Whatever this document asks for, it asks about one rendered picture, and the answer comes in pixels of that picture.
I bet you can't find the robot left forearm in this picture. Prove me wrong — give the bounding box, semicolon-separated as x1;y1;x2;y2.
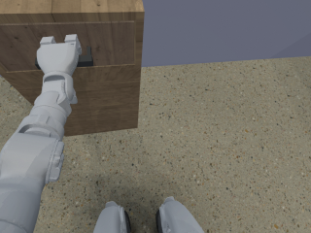
0;71;74;176

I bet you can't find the drawer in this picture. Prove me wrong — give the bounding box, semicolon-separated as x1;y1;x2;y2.
0;20;134;72

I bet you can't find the handle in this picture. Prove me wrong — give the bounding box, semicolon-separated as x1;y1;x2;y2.
35;46;93;70

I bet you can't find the cabinet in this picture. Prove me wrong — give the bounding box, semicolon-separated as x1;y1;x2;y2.
0;0;145;137

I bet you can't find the left robot upper arm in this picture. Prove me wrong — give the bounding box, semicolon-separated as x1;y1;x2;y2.
0;132;65;233

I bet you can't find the robot left hand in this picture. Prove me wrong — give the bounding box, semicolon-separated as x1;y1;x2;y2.
36;34;82;104

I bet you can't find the robot thigh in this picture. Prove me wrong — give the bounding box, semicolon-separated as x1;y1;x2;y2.
93;205;126;233
159;200;204;233

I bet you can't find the robot left thigh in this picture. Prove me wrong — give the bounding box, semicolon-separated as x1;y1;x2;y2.
93;205;126;233

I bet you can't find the robot right thigh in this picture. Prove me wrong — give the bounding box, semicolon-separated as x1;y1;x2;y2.
159;200;204;233

